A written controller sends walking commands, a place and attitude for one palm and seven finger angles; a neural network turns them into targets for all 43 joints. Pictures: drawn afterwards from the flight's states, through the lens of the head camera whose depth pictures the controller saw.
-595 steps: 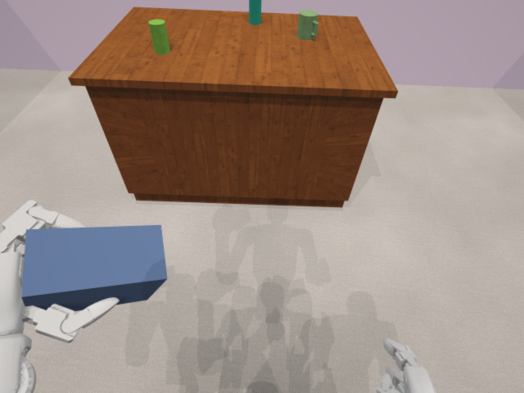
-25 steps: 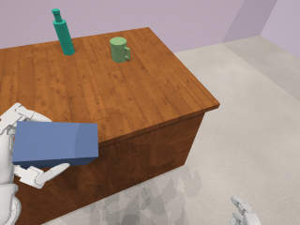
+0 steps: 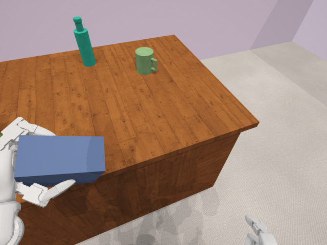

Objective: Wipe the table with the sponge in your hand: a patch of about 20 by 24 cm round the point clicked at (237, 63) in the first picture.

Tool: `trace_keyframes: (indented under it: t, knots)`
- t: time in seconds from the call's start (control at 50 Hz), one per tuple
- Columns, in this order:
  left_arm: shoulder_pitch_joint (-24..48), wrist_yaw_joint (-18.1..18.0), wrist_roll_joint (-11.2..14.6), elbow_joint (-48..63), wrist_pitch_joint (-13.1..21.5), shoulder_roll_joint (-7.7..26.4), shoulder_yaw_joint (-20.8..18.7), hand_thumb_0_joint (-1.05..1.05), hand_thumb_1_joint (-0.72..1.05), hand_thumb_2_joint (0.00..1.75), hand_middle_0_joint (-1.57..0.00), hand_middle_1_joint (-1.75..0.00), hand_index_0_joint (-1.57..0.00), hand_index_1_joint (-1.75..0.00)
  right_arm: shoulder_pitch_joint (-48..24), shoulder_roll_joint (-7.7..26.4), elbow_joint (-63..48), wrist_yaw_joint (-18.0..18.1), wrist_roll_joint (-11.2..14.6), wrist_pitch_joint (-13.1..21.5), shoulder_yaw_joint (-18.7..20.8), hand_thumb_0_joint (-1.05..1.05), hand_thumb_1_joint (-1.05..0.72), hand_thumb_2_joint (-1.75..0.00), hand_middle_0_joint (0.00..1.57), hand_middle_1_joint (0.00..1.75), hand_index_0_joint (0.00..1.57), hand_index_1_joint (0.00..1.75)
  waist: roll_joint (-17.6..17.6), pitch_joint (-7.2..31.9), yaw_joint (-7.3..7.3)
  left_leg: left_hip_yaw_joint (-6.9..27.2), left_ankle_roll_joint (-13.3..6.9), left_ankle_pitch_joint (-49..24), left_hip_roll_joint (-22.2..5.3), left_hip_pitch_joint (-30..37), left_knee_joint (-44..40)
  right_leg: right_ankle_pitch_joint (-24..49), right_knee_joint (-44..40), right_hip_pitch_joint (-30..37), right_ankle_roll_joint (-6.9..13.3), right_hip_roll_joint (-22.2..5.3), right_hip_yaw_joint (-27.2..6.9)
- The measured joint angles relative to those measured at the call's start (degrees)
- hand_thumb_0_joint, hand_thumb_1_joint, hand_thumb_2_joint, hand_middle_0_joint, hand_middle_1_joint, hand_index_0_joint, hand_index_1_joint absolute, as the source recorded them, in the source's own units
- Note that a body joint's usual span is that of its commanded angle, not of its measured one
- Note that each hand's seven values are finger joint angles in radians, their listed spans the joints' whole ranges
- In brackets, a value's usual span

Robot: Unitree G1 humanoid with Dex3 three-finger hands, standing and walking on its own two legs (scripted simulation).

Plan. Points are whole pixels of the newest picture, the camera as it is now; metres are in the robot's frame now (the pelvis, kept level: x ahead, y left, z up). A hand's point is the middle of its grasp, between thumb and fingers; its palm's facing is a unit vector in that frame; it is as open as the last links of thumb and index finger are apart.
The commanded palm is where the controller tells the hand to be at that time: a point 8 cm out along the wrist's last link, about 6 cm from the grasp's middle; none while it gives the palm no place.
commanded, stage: shuffle to correct the standing spot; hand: left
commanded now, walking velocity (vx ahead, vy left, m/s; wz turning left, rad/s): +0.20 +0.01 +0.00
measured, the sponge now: (75, 162) +0.23 +0.20 +0.14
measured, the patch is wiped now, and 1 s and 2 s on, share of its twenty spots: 0.00 0.00 0.00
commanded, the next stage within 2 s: come to a stop and stand still in 0.86 s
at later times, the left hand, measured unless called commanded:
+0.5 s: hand (49, 142) +0.26 +0.25 +0.16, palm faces +0.42 -0.84 -0.35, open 10.8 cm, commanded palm +0.20 +0.29 +0.18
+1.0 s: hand (63, 132) +0.29 +0.24 +0.15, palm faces +0.38 -0.85 -0.36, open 10.8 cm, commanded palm +0.24 +0.28 +0.18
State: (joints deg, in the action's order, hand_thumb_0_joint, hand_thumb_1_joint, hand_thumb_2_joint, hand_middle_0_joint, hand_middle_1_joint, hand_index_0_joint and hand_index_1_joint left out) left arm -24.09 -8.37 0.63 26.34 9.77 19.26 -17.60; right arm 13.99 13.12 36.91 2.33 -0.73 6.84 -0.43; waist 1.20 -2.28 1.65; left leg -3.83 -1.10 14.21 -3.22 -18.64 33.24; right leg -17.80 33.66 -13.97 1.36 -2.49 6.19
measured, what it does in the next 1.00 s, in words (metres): steps on the spot: left foot, then right foot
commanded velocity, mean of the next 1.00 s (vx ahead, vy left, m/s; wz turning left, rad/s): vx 0.18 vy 0.00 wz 0.00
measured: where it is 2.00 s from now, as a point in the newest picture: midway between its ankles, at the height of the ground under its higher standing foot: outside the picture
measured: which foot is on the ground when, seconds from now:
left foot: up 0.00-0.00, down 0.02-0.28, up 0.30-0.52, down 0.54-1.00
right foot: down 0.00-0.02, up 0.04-0.24, down 0.26-1.00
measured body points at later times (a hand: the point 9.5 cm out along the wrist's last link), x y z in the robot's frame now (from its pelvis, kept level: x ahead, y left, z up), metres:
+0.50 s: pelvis +0.04 +0.01 +0.01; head +0.05 +0.01 +0.46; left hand +0.23 +0.29 +0.18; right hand +0.20 -0.22 -0.08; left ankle +0.09 +0.13 -0.71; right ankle +0.06 -0.08 -0.73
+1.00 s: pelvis +0.07 +0.00 +0.00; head +0.08 +0.01 +0.45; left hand +0.27 +0.28 +0.17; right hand +0.23 -0.23 -0.08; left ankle +0.08 +0.11 -0.73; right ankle +0.08 -0.08 -0.73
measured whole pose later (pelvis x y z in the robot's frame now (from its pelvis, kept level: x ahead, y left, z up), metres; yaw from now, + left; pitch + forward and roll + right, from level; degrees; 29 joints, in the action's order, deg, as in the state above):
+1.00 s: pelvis +0.07 +0.00 +0.00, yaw -1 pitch -2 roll +1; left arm -24.8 -7.5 1.4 26.7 6.2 19.9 -18.2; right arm 12.4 10.8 35.6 3.0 0.1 4.7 -1.3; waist 2.9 -2.3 1.3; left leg -4.2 -1.1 15.5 0.1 -12.7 30.3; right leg -17.1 33.3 -14.6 2.5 -0.1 4.1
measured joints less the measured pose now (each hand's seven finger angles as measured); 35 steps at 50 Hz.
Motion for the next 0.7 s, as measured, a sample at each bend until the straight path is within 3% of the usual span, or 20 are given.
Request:
trace_keyframes:
  t: [0.08,0.14,0.2,0.26,0.32,0.36,0.4,0.48,0.54,0.6,0.64,0.7]
  knots:
    - [1.75,-0.29,0.03,2.87,0.88,3.4,-2.12,-0.01,-0.56,1.01,-0.67,-1.35,-0.67,-1.34,-2.82,-1.78,-0.91,0.49,0.44,0.17,1.18,0.02,-0.9,-0.9,0.2,0.3,0.2,0.3,2.74,-1.58,-0.94,-0.78,0.9,-1.04,1.4,0.92,0.87,-9.08,15.53,-5.7,-0.22,0.43,-4.23]
    - [1.72,-0.04,0.14,2.82,0.55,4.96,-3.78,-0.01,-0.56,1.01,-0.67,-1.35,-0.67,-1.34,-3.31,-3.31,-1.82,0.25,0.59,0.27,0.46,0.02,-0.9,-0.9,0.2,0.3,0.2,0.3,2.56,-0.86,-2.5,0.1,1.09,-1.27,1.52,1.27,-0.8,-8.87,20.35,-9.04,-0.36,1.51,-3.64]
    - [-0.79,-0.02,0.53,3.58,0.71,4.9,-4.81,-0.01,-0.56,1.01,-0.67,-1.35,-0.67,-1.34,-2.59,-3.8,-2.7,-0.33,0.95,0.67,-0.32,0.02,-0.9,-0.9,0.2,0.3,0.2,0.3,0.96,0.38,-2.63,0.42,1.33,-1.54,1.0,1.24,-1.8,-5.97,12.45,-8.25,-0.6,1.87,-1.99]
    - [-3.63,0.0,0.75,3.45,0.99,4.92,-5.19,-0.01,-0.56,1.01,-0.67,-1.35,-0.67,-1.34,-1.66,-3.66,-2.97,-0.41,1.18,0.57,-1.2,0.02,-0.9,-0.9,0.2,0.3,0.2,0.3,-0.5,1.39,-1.8,0.23,1.93,0.41,0.55,0.34,0.79,-0.14,0.63,-4.23,-0.25,2.47,-0.84]
    - [-3.01,0.5,0.41,0.96,0.19,3.29,-3.48,-0.01,-0.56,1.01,-0.67,-1.35,-0.67,-1.34,-1.4,-2.83,-0.83,-0.35,0.99,-0.62,-1.04,0.01,-0.9,-0.9,0.2,0.3,0.2,0.3,-2.7,1.75,-0.6,1.81,0.91,8.68,0.42,-2.8,11.08,2.51,0.61,-3.58,2.49,3.55,0.16]
    - [-1.66,0.71,0.56,-1.03,-0.42,1.37,-2.17,-0.01,-0.56,1.01,-0.67,-1.35,-0.67,-1.34,-1.07,-2.43,0.84,-0.6,1.23,-1.29,-0.88,0.02,-0.9,-0.9,0.2,0.3,0.2,0.3,-2.14,1.94,0.3,1.89,1.02,9.65,1.6,-5.89,20.44,2.32,-0.99,-2.41,3.0,3.2,0.06]
    - [-0.91,0.5,0.55,-2.52,-0.76,-0.36,-1.4,-0.01,-0.56,1.01,-0.67,-1.35,-0.67,-1.34,-0.86,-2.01,1.57,-0.68,1.11,-1.62,-1.13,0.02,-0.9,-0.9,0.2,0.3,0.2,0.3,-1.14,1.74,0.53,0.91,1.19,8.44,1.79,-7.33,23.21,3.24,-3.5,-1.01,2.81,2.74,-0.19]
    - [-0.38,0.05,0.42,-1.55,-0.96,-0.82,-0.66,-0.01,-0.56,1.01,-0.67,-1.35,-0.67,-1.34,-1.1,-1.44,0.69,-0.32,0.37,-1.2,-1.08,0.02,-0.9,-0.9,0.2,0.3,0.2,0.3,0.82,0.09,0.03,-0.98,0.26,4.12,1.22,-3.02,8.24,3.77,-5.15,0.67,2.2,2.13,-0.58]
    - [-1.09,0.04,0.66,2.22,-0.59,0.0,-0.48,-0.01,-0.56,1.01,-0.68,-1.35,-0.67,-1.34,-1.55,-0.44,-1.12,-0.06,0.16,-0.43,-0.05,0.02,-0.9,-0.9,0.2,0.3,0.2,0.3,0.1,-0.74,-0.46,-0.32,-0.74,-2.52,0.89,2.69,-3.25,1.31,-1.29,0.14,1.54,3.18,-0.68]
    - [-0.07,0.35,0.39,3.39,-0.22,2.62,-1.61,-0.01,-0.56,1.01,-0.68,-1.35,-0.67,-1.34,-3.22,-1.87,-1.8,0.22,0.55,-0.99,0.84,0.02,-0.9,-0.9,0.2,0.3,0.2,0.3,2.79,-1.55,-0.78,-1.64,-0.06,-1.25,2.32,3.06,-1.63,-5.15,7.73,-2.92,0.67,2.1,-3.58]
    - [0.28,0.81,0.4,2.97,-0.52,3.99,-2.58,-0.01,-0.56,1.01,-0.68,-1.35,-0.67,-1.34,-3.73,-2.52,-2.42,0.38,0.55,-1.12,0.6,0.02,-0.9,-0.9,0.2,0.3,0.2,0.3,2.59,-1.22,-1.66,-1.25,0.25,-1.11,2.36,3.18,-2.23,-7.62,11.95,-4.76,0.3,2.26,-3.63]
    - [-0.52,1.04,0.53,3.02,-0.83,4.96,-3.87,-0.01,-0.56,1.01,-0.68,-1.34,-0.67,-1.34,-3.4,-2.9,-3.66,0.02,0.97,-0.98,-0.08,0.02,-0.9,-0.9,0.2,0.3,0.2,0.3,0.62,-0.36,-2.42,0.1,0.69,-1.45,1.53,2.43,-2.55,-5.12,5.82,-3.85,-0.03,2.41,-1.94]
